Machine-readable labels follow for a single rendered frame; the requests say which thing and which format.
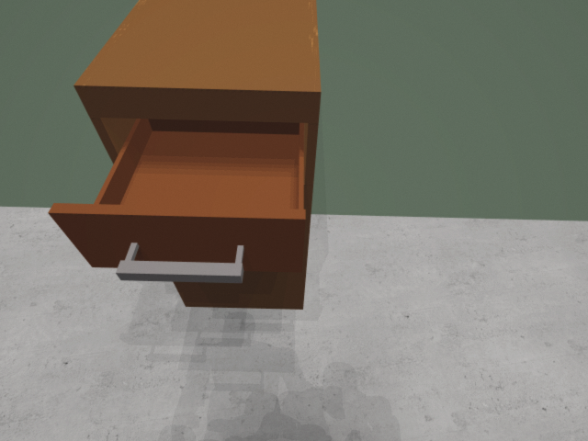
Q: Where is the cabinet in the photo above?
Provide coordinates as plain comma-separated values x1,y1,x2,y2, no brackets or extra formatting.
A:
73,0,321,310

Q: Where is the handle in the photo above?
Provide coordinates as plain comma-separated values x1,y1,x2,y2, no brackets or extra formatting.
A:
116,243,244,283

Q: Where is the drawer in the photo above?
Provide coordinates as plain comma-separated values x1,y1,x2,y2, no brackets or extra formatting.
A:
48,119,306,273

